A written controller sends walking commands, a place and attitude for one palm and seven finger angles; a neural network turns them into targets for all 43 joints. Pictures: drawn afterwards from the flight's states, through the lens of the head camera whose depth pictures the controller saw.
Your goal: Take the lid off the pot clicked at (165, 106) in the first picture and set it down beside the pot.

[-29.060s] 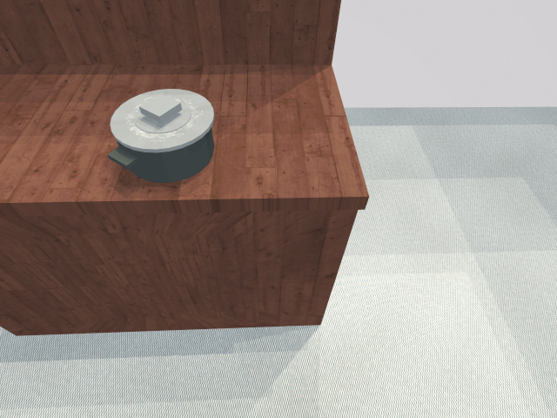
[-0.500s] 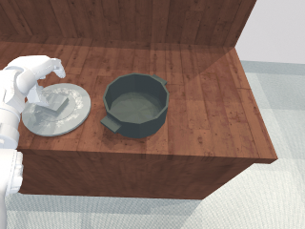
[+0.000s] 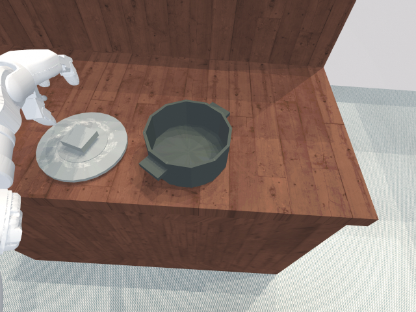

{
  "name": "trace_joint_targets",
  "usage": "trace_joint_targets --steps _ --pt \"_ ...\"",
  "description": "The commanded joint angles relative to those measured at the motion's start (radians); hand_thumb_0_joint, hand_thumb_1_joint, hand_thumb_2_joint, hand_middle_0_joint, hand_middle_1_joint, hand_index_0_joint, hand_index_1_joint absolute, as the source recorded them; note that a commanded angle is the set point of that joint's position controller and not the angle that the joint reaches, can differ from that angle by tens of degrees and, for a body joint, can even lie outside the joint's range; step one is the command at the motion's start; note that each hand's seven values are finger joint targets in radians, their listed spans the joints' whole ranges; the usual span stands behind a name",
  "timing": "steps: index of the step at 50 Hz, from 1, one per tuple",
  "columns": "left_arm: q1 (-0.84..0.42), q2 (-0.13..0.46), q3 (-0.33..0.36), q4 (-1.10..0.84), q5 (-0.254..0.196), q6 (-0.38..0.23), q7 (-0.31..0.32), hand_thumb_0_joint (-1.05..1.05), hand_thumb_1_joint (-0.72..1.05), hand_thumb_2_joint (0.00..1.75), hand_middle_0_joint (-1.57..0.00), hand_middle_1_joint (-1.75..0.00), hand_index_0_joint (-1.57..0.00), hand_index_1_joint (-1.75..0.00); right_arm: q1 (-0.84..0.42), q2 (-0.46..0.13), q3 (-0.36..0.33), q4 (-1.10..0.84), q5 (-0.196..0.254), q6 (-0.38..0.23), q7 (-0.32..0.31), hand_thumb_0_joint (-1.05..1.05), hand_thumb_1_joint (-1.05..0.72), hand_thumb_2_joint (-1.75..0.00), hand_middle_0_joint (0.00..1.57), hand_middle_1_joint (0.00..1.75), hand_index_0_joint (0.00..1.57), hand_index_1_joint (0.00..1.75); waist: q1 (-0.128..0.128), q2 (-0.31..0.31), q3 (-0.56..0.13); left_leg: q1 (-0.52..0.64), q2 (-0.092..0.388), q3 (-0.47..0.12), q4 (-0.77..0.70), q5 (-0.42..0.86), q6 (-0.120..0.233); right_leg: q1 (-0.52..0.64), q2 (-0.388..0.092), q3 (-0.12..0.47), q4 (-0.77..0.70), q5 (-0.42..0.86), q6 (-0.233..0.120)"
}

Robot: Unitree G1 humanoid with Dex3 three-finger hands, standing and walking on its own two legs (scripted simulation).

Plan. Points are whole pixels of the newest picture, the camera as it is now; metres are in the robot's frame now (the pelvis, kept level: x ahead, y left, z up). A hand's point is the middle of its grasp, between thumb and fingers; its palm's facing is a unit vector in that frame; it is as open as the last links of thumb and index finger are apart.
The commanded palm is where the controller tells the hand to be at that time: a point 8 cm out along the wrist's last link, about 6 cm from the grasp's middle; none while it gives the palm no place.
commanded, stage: raise the empty hand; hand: left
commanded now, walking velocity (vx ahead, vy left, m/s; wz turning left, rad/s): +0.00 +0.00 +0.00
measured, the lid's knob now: (80, 137) +0.47 +0.28 +0.02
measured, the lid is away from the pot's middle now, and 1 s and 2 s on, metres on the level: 0.24 0.24 0.24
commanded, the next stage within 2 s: draw the hand back to the body in 0.40 s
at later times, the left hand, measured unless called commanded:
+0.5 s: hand (34, 80) +0.46 +0.30 +0.18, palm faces -0.32 -0.03 -0.95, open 11.1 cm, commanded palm +0.45 +0.28 +0.25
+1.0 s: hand (19, 113) +0.39 +0.30 +0.17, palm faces -0.25 -0.01 -0.97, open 11.1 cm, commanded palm +0.37 +0.29 +0.24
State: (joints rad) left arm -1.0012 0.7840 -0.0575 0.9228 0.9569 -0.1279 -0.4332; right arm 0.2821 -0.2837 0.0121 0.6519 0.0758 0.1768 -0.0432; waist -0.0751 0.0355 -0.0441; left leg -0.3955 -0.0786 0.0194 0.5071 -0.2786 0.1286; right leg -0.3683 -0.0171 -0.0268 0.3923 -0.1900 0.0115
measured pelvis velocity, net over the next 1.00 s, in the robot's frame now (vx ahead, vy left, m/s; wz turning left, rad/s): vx -0.01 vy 0.01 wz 0.04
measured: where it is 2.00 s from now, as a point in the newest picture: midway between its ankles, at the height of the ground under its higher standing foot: outside the picture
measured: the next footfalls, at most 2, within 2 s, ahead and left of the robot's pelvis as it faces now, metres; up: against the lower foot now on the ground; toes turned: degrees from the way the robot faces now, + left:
none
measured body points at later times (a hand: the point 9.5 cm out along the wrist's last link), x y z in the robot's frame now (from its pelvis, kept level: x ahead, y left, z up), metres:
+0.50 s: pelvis +0.00 +0.00 +0.00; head +0.06 +0.01 +0.45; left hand +0.47 +0.30 +0.24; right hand +0.06 -0.27 -0.12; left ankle -0.03 +0.03 -0.74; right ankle -0.01 -0.16 -0.73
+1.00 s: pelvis -0.01 +0.01 +0.00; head +0.03 +0.01 +0.45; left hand +0.40 +0.30 +0.23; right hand +0.14 -0.24 -0.10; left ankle -0.03 +0.03 -0.74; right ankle -0.01 -0.16 -0.73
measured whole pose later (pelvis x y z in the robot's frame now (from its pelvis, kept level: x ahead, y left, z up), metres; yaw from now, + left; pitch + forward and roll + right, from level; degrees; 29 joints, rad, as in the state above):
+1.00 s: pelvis -0.01 +0.01 +0.00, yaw +2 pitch +6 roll -3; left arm -0.74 0.76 -0.05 0.46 0.88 0.00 -0.51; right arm 0.21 -0.29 0.02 0.56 0.08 0.17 0.02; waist -0.02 0.06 -0.02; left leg -0.31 -0.11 -0.01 0.44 -0.23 0.14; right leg -0.28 -0.04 -0.05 0.34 -0.17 -0.01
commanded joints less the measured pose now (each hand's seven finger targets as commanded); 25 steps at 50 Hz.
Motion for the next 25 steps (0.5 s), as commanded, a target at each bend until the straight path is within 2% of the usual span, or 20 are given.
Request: trace_joint_targets --steps 1,2,3,5,6,8,9,10,11,12,13,14,15,17,19,20,21,22,23,25 --pt "-0.519 0.307 0.094 -0.150 -0.027 0.013 0.026 0.00 -0.08 0.79 -0.41 -0.74 -0.41 -0.74 0.053 -0.169 -0.053 -0.075 0.001 -0.031 -0.018 0.00 -0.90 -0.90 0.20 0.30 0.20 0.30 -0.015 0.060 -0.392 0.333 0.087 -0.109 -0.024 0.554 -0.088 0.052 0.050 -0.022 -0.004 0.225 -0.064" --pt "-0.504 0.325 0.102 -0.127 -0.027 0.014 0.025 0.00 -0.08 0.79 -0.41 -0.74 -0.41 -0.74 0.054 -0.176 -0.055 -0.076 0.000 -0.033 -0.016 0.00 -0.90 -0.90 0.20 0.30 0.20 0.30 -0.013 0.056 -0.375 0.317 0.084 -0.105 -0.023 0.548 -0.088 0.054 0.047 -0.020 -0.006 0.224 -0.066" --pt "-0.512 0.313 0.085 -0.125 -0.021 0.019 0.022 0.00 -0.08 0.79 -0.41 -0.74 -0.41 -0.74 0.050 -0.174 -0.052 -0.079 0.004 -0.029 -0.014 0.00 -0.90 -0.90 0.20 0.30 0.20 0.30 -0.014 0.063 -0.371 0.317 0.085 -0.110 -0.030 0.541 -0.093 0.049 0.052 -0.026 -0.002 0.211 -0.066" --pt "-0.553 0.252 0.033 -0.169 -0.015 0.026 0.010 0.00 -0.08 0.79 -0.41 -0.74 -0.41 -0.74 0.040 -0.166 -0.055 -0.084 0.003 -0.031 -0.011 0.00 -0.90 -0.90 0.20 0.30 0.20 0.30 -0.017 0.112 -0.374 0.352 0.088 -0.118 -0.027 0.559 -0.101 0.013 0.051 -0.029 -0.006 0.190 -0.067" --pt "-0.545 0.243 0.028 -0.157 -0.013 0.030 0.006 0.00 -0.08 0.79 -0.41 -0.74 -0.41 -0.74 0.042 -0.165 -0.055 -0.081 0.005 -0.032 -0.011 0.00 -0.90 -0.90 0.20 0.30 0.20 0.30 -0.019 0.106 -0.366 0.361 0.088 -0.119 -0.022 0.556 -0.101 -0.001 0.053 -0.028 -0.009 0.180 -0.066" --pt "-0.591 0.275 0.042 -0.208 -0.009 0.033 0.001 0.00 -0.08 0.79 -0.41 -0.74 -0.41 -0.74 0.045 -0.169 -0.056 -0.085 0.000 -0.031 -0.007 0.00 -0.90 -0.90 0.20 0.30 0.20 0.30 -0.019 0.134 -0.394 0.379 0.087 -0.124 -0.023 0.572 -0.104 0.011 0.056 -0.025 -0.011 0.180 -0.068" --pt "-0.571 0.291 0.064 -0.192 -0.010 0.034 -0.003 0.00 -0.08 0.79 -0.41 -0.74 -0.41 -0.74 0.049 -0.167 -0.057 -0.087 0.000 -0.034 -0.011 0.00 -0.90 -0.90 0.20 0.30 0.20 0.30 -0.016 0.103 -0.406 0.373 0.080 -0.117 -0.019 0.563 -0.094 0.032 0.055 -0.022 -0.014 0.199 -0.067" --pt "-0.583 0.336 0.092 -0.210 -0.012 0.032 -0.004 0.00 -0.08 0.79 -0.41 -0.74 -0.41 -0.74 0.049 -0.172 -0.053 -0.087 0.003 -0.033 -0.013 0.00 -0.90 -0.90 0.20 0.30 0.20 0.30 -0.013 0.110 -0.421 0.370 0.080 -0.117 -0.024 0.567 -0.094 0.055 0.052 -0.022 -0.013 0.214 -0.068" --pt "-0.597 0.314 0.076 -0.221 -0.017 0.034 -0.009 0.00 -0.08 0.79 -0.41 -0.74 -0.41 -0.74 0.045 -0.168 -0.053 -0.088 0.002 -0.034 -0.014 0.00 -0.90 -0.90 0.20 0.30 0.20 0.30 -0.017 0.101 -0.435 0.376 0.077 -0.117 -0.025 0.570 -0.089 0.063 0.053 -0.021 -0.015 0.226 -0.067" --pt "-0.609 0.353 0.107 -0.244 -0.022 0.033 -0.008 0.00 -0.08 0.79 -0.41 -0.74 -0.41 -0.74 0.049 -0.176 -0.058 -0.086 -0.001 -0.035 -0.014 0.00 -0.90 -0.90 0.20 0.30 0.20 0.30 -0.015 0.099 -0.442 0.387 0.082 -0.120 -0.022 0.602 -0.091 0.067 0.048 -0.019 -0.016 0.239 -0.068" --pt "-0.623 0.307 0.067 -0.235 -0.022 0.041 -0.015 0.00 -0.08 0.79 -0.41 -0.74 -0.41 -0.74 0.047 -0.169 -0.055 -0.086 -0.002 -0.035 -0.012 0.00 -0.90 -0.90 0.20 0.30 0.20 0.30 -0.023 0.106 -0.442 0.387 0.079 -0.122 -0.028 0.609 -0.092 0.066 0.055 -0.021 -0.020 0.237 -0.065" --pt "-0.613 0.304 0.073 -0.211 -0.020 0.046 -0.019 0.00 -0.08 0.79 -0.41 -0.74 -0.41 -0.74 0.052 -0.169 -0.056 -0.080 0.002 -0.036 -0.012 0.00 -0.90 -0.90 0.20 0.30 0.20 0.30 -0.021 0.089 -0.416 0.387 0.084 -0.127 -0.029 0.604 -0.095 0.050 0.055 -0.028 -0.021 0.225 -0.065" --pt "-0.605 0.268 0.041 -0.188 -0.023 0.055 -0.026 0.00 -0.08 0.79 -0.41 -0.74 -0.41 -0.74 0.047 -0.168 -0.055 -0.078 0.006 -0.036 -0.009 0.00 -0.90 -0.90 0.20 0.30 0.20 0.30 -0.026 0.095 -0.381 0.377 0.086 -0.124 -0.034 0.584 -0.097 0.027 0.055 -0.032 -0.024 0.203 -0.064" --pt "-0.551 0.261 0.036 -0.107 -0.022 0.063 -0.028 0.00 -0.08 0.79 -0.41 -0.74 -0.41 -0.74 0.055 -0.176 -0.054 -0.073 0.008 -0.039 -0.006 0.00 -0.90 -0.90 0.20 0.30 0.20 0.30 -0.021 0.075 -0.331 0.335 0.082 -0.117 -0.036 0.557 -0.100 0.018 0.052 -0.033 -0.022 0.189 -0.067" --pt "-0.544 0.207 -0.006 -0.107 -0.017 0.072 -0.036 0.00 -0.08 0.79 -0.41 -0.74 -0.41 -0.74 0.044 -0.169 -0.050 -0.081 0.008 -0.034 0.001 0.00 -0.90 -0.90 0.20 0.30 0.20 0.30 -0.018 0.069 -0.328 0.325 0.081 -0.119 -0.038 0.541 -0.103 0.008 0.057 -0.038 -0.013 0.174 -0.066" --pt "-0.535 0.201 -0.011 -0.094 -0.015 0.074 -0.035 0.00 -0.08 0.79 -0.41 -0.74 -0.41 -0.74 0.045 -0.169 -0.051 -0.079 0.012 -0.034 0.002 0.00 -0.90 -0.90 0.20 0.30 0.20 0.30 -0.020 0.056 -0.324 0.325 0.083 -0.118 -0.037 0.531 -0.104 0.001 0.057 -0.038 -0.009 0.167 -0.065" --pt "-0.569 0.214 -0.004 -0.150 -0.012 0.075 -0.035 0.00 -0.08 0.79 -0.41 -0.74 -0.41 -0.74 0.040 -0.169 -0.052 -0.083 0.007 -0.032 0.003 0.00 -0.90 -0.90 0.20 0.30 0.20 0.30 -0.015 0.066 -0.353 0.337 0.083 -0.118 -0.040 0.533 -0.104 0.013 0.056 -0.035 -0.009 0.174 -0.066" --pt "-0.597 0.254 0.023 -0.197 -0.008 0.070 -0.030 0.00 -0.08 0.79 -0.41 -0.74 -0.41 -0.74 0.036 -0.176 -0.057 -0.090 0.002 -0.031 0.004 0.00 -0.90 -0.90 0.20 0.30 0.20 0.30 -0.014 0.085 -0.379 0.357 0.083 -0.121 -0.029 0.565 -0.106 0.019 0.050 -0.028 -0.009 0.188 -0.069" --pt "-0.655 0.279 0.039 -0.275 -0.001 0.068 -0.028 0.00 -0.08 0.79 -0.41 -0.74 -0.41 -0.74 0.038 -0.171 -0.059 -0.098 -0.003 -0.031 0.005 0.00 -0.90 -0.90 0.20 0.30 0.20 0.30 -0.014 0.099 -0.451 0.395 0.080 -0.128 -0.032 0.602 -0.106 0.049 0.056 -0.021 -0.011 0.211 -0.067" --pt "-0.649 0.333 0.099 -0.315 0.002 0.061 -0.023 0.00 -0.08 0.79 -0.41 -0.74 -0.41 -0.74 0.040 -0.168 -0.062 -0.107 -0.008 -0.039 0.000 0.00 -0.90 -0.90 0.20 0.30 0.20 0.30 -0.009 0.103 -0.504 0.434 0.081 -0.136 -0.017 0.686 -0.101 0.072 0.057 -0.017 -0.011 0.253 -0.068"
